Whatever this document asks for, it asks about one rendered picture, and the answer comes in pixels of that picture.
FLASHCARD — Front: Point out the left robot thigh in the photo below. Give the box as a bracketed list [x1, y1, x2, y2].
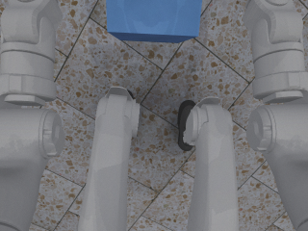
[76, 94, 141, 231]

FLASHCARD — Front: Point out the right robot upper arm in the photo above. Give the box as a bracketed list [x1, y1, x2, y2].
[245, 103, 308, 231]

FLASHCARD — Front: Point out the robot left forearm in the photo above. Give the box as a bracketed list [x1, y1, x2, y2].
[0, 0, 63, 109]

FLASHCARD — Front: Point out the right robot shin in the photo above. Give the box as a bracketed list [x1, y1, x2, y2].
[183, 96, 233, 146]

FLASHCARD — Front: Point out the carton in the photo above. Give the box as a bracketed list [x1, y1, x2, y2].
[106, 0, 202, 43]

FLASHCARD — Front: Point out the robot right forearm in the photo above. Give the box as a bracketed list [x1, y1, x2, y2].
[243, 0, 308, 104]

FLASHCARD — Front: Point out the left robot upper arm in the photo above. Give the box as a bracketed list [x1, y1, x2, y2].
[0, 108, 65, 231]

